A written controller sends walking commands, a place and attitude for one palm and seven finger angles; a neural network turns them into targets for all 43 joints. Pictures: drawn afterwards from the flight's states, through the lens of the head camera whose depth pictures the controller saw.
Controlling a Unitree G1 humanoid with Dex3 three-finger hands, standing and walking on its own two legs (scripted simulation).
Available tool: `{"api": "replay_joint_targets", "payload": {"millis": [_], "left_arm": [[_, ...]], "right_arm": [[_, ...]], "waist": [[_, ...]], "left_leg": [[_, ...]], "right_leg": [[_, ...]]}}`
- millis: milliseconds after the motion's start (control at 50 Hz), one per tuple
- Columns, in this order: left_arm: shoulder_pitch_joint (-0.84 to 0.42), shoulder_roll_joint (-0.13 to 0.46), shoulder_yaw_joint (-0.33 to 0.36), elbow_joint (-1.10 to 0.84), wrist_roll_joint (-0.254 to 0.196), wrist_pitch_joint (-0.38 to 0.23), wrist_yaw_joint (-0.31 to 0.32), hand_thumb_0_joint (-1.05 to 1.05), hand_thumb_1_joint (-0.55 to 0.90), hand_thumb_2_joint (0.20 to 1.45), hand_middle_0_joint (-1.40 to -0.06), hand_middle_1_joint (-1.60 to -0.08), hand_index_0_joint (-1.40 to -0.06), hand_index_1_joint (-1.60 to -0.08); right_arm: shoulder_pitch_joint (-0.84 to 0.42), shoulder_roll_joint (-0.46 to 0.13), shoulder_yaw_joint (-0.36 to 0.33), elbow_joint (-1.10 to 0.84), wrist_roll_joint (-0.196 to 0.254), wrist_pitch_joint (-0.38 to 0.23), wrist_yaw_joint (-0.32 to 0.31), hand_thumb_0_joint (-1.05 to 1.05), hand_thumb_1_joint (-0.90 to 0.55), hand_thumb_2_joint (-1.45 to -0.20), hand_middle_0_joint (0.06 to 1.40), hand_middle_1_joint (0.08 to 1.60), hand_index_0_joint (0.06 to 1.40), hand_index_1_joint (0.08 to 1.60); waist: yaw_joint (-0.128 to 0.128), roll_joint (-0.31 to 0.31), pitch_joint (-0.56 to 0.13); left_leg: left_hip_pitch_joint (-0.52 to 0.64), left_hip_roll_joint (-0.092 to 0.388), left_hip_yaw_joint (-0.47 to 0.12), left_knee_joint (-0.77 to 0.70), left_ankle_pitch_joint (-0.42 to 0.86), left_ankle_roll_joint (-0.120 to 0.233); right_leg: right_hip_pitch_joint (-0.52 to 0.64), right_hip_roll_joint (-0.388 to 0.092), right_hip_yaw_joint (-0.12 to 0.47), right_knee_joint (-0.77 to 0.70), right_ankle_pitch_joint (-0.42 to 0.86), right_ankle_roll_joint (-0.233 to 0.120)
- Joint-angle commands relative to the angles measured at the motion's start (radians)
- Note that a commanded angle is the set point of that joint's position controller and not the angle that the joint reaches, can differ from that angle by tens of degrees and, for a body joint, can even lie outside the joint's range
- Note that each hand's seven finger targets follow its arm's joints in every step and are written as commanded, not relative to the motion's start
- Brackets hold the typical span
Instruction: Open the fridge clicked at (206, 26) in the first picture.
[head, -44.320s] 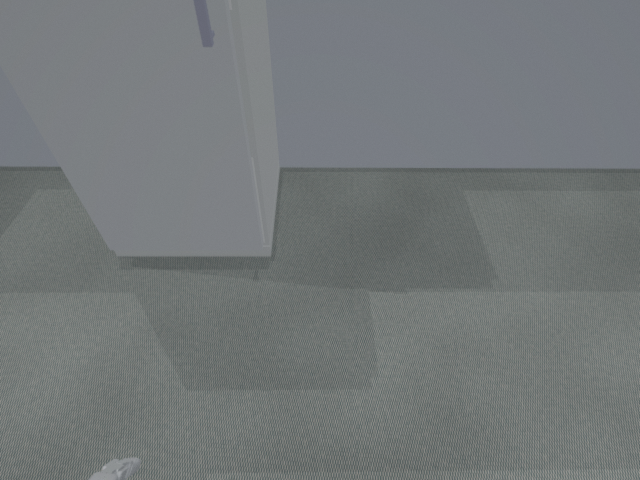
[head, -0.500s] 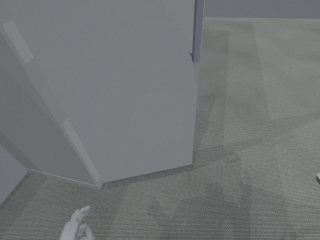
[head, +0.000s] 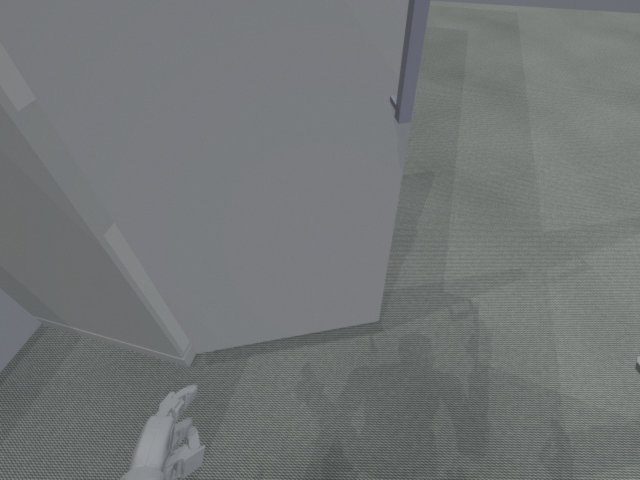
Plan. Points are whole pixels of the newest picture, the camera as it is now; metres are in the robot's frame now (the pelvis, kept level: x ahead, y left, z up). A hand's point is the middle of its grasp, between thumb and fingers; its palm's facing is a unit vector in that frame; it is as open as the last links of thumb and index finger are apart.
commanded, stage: stop stepping back and stand still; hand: right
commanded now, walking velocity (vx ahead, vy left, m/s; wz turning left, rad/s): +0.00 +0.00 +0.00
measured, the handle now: (408, 37) +0.66 -0.09 +0.24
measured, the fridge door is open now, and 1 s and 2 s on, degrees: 64 64 64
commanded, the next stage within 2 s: let the arm hang, fingers relaxed in 0.14 s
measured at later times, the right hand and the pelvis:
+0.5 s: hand out of the picture +0.06 -0.19 -0.16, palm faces +0.00 +0.98 -0.18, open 7.4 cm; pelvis -0.03 -0.01 -0.01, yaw -2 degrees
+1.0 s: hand out of the picture -0.04 -0.21 -0.17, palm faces +0.03 +0.97 -0.23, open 7.4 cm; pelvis -0.02 -0.02 +0.01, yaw -1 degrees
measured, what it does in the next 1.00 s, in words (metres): stands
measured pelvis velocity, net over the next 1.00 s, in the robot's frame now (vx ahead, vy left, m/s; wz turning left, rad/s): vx -0.02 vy -0.02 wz -0.02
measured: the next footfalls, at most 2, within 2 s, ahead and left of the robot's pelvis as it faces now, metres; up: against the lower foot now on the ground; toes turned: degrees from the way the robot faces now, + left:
none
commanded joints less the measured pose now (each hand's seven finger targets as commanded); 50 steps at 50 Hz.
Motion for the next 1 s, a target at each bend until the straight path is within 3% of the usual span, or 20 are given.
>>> {"api": "replay_joint_targets", "payload": {"millis": [0, 60, 200, 220, 240, 260, 280, 300, 340, 380, 420, 480, 540, 580, 620, 660, 720, 920, 980], "left_arm": [[-0.063, 0.122, 0.052, -0.162, -0.01, -0.032, 0.005, 0.0, 0.9, 0.9, -0.2, -0.3, -0.2, -0.3], [-0.062, 0.126, 0.059, -0.171, -0.015, -0.014, 0.008, 0.0, 0.9, 0.9, -0.2, -0.3, -0.2, -0.3], [-0.08, 0.14, 0.057, -0.184, -0.02, 0.001, 0.025, 0.0, 0.9, 0.9, -0.2, -0.3, -0.2, -0.3], [-0.142, 0.321, 0.097, -0.006, -0.029, -0.046, -0.07, 0.0, 0.9, 0.9, -0.2, -0.3, -0.2, -0.3], [-0.07, 0.272, 0.105, -0.003, -0.014, 0.018, -0.073, 0.0, 0.9, 0.9, -0.2, -0.3, -0.2, -0.3], [-0.054, 0.244, 0.101, -0.001, -0.004, 0.037, -0.069, 0.0, 0.9, 0.9, -0.2, -0.3, -0.2, -0.3], [-0.039, 0.224, 0.086, 0.011, 0.006, 0.049, -0.068, 0.0, 0.9, 0.9, -0.2, -0.3, -0.2, -0.3], [-0.038, 0.222, 0.074, 0.008, 0.015, 0.062, -0.068, 0.0, 0.9, 0.9, -0.2, -0.3, -0.2, -0.3], [-0.031, 0.219, 0.065, 0.025, 0.027, 0.078, -0.065, 0.0, 0.9, 0.9, -0.2, -0.3, -0.2, -0.3], [-0.003, 0.201, 0.06, 0.051, 0.034, 0.094, -0.062, 0.0, 0.9, 0.9, -0.2, -0.3, -0.2, -0.3], [0.013, 0.182, 0.049, 0.093, 0.036, 0.104, -0.057, 0.0, 0.9, 0.9, -0.2, -0.3, -0.2, -0.3], [-0.004, 0.177, 0.033, 0.156, 0.034, 0.102, -0.052, 0.0, 0.9, 0.9, -0.2, -0.3, -0.2, -0.3], [0.027, 0.147, 0.033, 0.211, 0.033, 0.106, -0.041, 0.0, 0.9, 0.9, -0.2, -0.3, -0.2, -0.3], [0.056, 0.138, 0.035, 0.238, 0.027, 0.113, -0.038, 0.0, 0.9, 0.9, -0.2, -0.3, -0.2, -0.3], [0.081, 0.132, 0.038, 0.267, 0.026, 0.117, -0.035, 0.0, 0.9, 0.9, -0.2, -0.3, -0.2, -0.3], [0.112, 0.129, 0.041, 0.286, 0.022, 0.121, -0.034, 0.0, 0.9, 0.9, -0.2, -0.3, -0.2, -0.3], [0.147, 0.125, 0.042, 0.324, 0.021, 0.118, -0.031, 0.0, 0.9, 0.9, -0.2, -0.3, -0.2, -0.3], [0.174, 0.085, 0.036, 0.404, 0.019, 0.109, -0.028, 0.0, 0.9, 0.9, -0.2, -0.3, -0.2, -0.3], [0.17, 0.068, 0.032, 0.424, 0.018, 0.11, -0.028, 0.0, 0.9, 0.9, -0.2, -0.3, -0.2, -0.3]], "right_arm": [[0.046, -0.218, -0.185, -0.236, 0.012, -0.087, -0.025, 0.0, -0.9, -0.9, 0.2, 0.3, 0.2, 0.3], [0.091, -0.203, -0.192, -0.164, 0.025, -0.08, -0.022, 0.0, -0.9, -0.9, 0.2, 0.3, 0.2, 0.3], [0.03, -0.167, -0.136, -0.121, 0.029, -0.058, -0.015, 0.0, -0.9, -0.9, 0.2, 0.3, 0.2, 0.3], [-0.062, -0.043, 0.282, 0.564, -0.054, 0.099, 0.124, 0.0, -0.9, -0.9, 0.2, 0.3, 0.2, 0.3], [-0.066, -0.014, 0.258, 0.592, -0.06, 0.184, 0.144, 0.0, -0.9, -0.9, 0.2, 0.3, 0.2, 0.3], [-0.068, 0.021, 0.272, 0.602, -0.068, 0.208, 0.149, 0.0, -0.9, -0.9, 0.2, 0.3, 0.2, 0.3], [-0.086, 0.035, 0.278, 0.651, -0.065, 0.207, 0.151, 0.0, -0.9, -0.9, 0.2, 0.3, 0.2, 0.3], [-0.123, 0.025, 0.284, 0.697, -0.067, 0.207, 0.153, 0.0, -0.9, -0.9, 0.2, 0.3, 0.2, 0.3], [-0.186, 0.006, 0.296, 0.802, -0.07, 0.207, 0.152, 0.0, -0.9, -0.9, 0.2, 0.3, 0.2, 0.3], [-0.226, 0.004, 0.313, 0.915, -0.067, 0.21, 0.146, 0.0, -0.9, -0.9, 0.2, 0.3, 0.2, 0.3], [-0.25, 0.02, 0.332, 1.024, -0.06, 0.218, 0.138, 0.0, -0.9, -0.9, 0.2, 0.3, 0.2, 0.3], [-0.227, 0.034, 0.347, 1.173, -0.051, 0.222, 0.131, 0.0, -0.9, -0.9, 0.2, 0.3, 0.2, 0.3], [-0.186, 0.068, 0.34, 1.297, -0.049, 0.218, 0.128, 0.0, -0.9, -0.9, 0.2, 0.3, 0.2, 0.3], [-0.186, 0.064, 0.347, 1.351, -0.047, 0.217, 0.127, 0.0, -0.9, -0.9, 0.2, 0.3, 0.2, 0.3], [-0.185, 0.072, 0.354, 1.397, -0.044, 0.214, 0.13, 0.0, -0.9, -0.9, 0.2, 0.3, 0.2, 0.3], [-0.188, 0.075, 0.36, 1.433, -0.045, 0.212, 0.13, 0.0, -0.9, -0.9, 0.2, 0.3, 0.2, 0.3], [-0.184, 0.092, 0.367, 1.483, -0.044, 0.21, 0.128, 0.0, -0.9, -0.9, 0.2, 0.3, 0.2, 0.3], [-0.162, 0.12, 0.374, 1.568, -0.043, 0.203, 0.119, 0.0, -0.9, -0.9, 0.2, 0.3, 0.2, 0.3], [-0.161, 0.127, 0.375, 1.579, -0.042, 0.203, 0.117, 0.0, -0.9, -0.9, 0.2, 0.3, 0.2, 0.3]], "waist": [[-0.006, -0.135, -0.188], [-0.001, -0.103, -0.173], [-0.003, -0.052, -0.136], [0.038, -0.071, -0.042], [0.024, -0.07, -0.101], [0.023, -0.059, -0.076], [0.01, -0.022, -0.092], [0.006, 0.02, -0.062], [0.011, 0.166, -0.044], [0.018, 0.21, -0.068], [0.021, 0.113, -0.088], [-0.014, -0.155, -0.079], [-0.018, -0.256, -0.067], [-0.014, -0.261, -0.05], [-0.012, -0.219, -0.018], [-0.008, -0.124, 0.017], [-0.001, -0.063, 0.019], [-0.005, -0.003, 0.034], [-0.004, -0.026, 0.054]], "left_leg": [[0.142, 0.07, -0.064, -0.011, 0.542, 0.033], [0.135, 0.083, -0.084, -0.038, 0.53, 0.035], [0.084, 0.068, -0.091, -0.091, 0.351, 0.015], [-0.066, 0.157, -0.02, 0.055, 0.433, 0.037], [-0.096, 0.151, -0.072, 0.016, 0.281, 0.044], [-0.117, 0.134, -0.051, 0.004, 0.196, 0.034], [-0.116, 0.131, -0.04, 0.007, 0.088, 0.034], [-0.126, 0.123, -0.042, -0.002, 0.004, 0.036], [-0.119, 0.132, -0.076, -0.047, 0.002, 0.05], [-0.109, 0.16, -0.106, -0.06, 0.1, 0.074], [-0.088, 0.141, -0.095, -0.04, 0.143, 0.064], [0.009, 0.086, -0.053, -0.03, 0.085, 0.025], [0.052, 0.078, -0.046, -0.078, 0.06, 0.037], [0.065, 0.08, -0.039, -0.105, 0.056, 0.04], [0.049, 0.078, -0.043, -0.128, 0.044, 0.044], [0.036, 0.078, -0.04, -0.147, 0.032, 0.044], [0.019, 0.081, -0.042, -0.152, 0.032, 0.04], [0.005, 0.091, -0.048, -0.149, 0.096, 0.029], [-0.003, 0.095, -0.052, -0.152, 0.097, 0.028]], "right_leg": [[0.01, -0.085, 0.069, -0.034, 0.505, 0.01], [-0.016, -0.078, 0.068, -0.041, 0.421, 0.011], [-0.025, -0.083, 0.086, -0.097, 0.267, -0.007], [-0.085, -0.1, 0.092, 0.069, 0.356, -0.005], [-0.07, -0.11, 0.097, 0.035, 0.244, -0.002], [-0.082, -0.112, 0.095, 0.024, 0.185, -0.007], [-0.129, -0.118, 0.126, 0.013, 0.091, -0.028], [-0.172, -0.111, 0.154, -0.004, 0.032, -0.041], [-0.162, -0.08, 0.159, 0.018, 0.06, -0.042], [-0.101, -0.048, 0.128, 0.047, 0.135, -0.03], [-0.047, -0.055, 0.136, 0.001, 0.209, -0.026], [-0.084, -0.09, 0.172, -0.101, 0.234, -0.038], [-0.103, -0.079, 0.16, -0.144, 0.094, -0.032], [-0.11, -0.083, 0.163, -0.161, 0.046, -0.032], [-0.111, -0.085, 0.168, -0.181, -0.007, -0.032], [-0.117, -0.09, 0.17, -0.189, -0.023, -0.032], [-0.084, -0.097, 0.178, -0.211, -0.023, -0.036], [-0.025, -0.094, 0.146, -0.213, 0.096, -0.039], [-0.024, -0.09, 0.133, -0.211, 0.115, -0.035]]}}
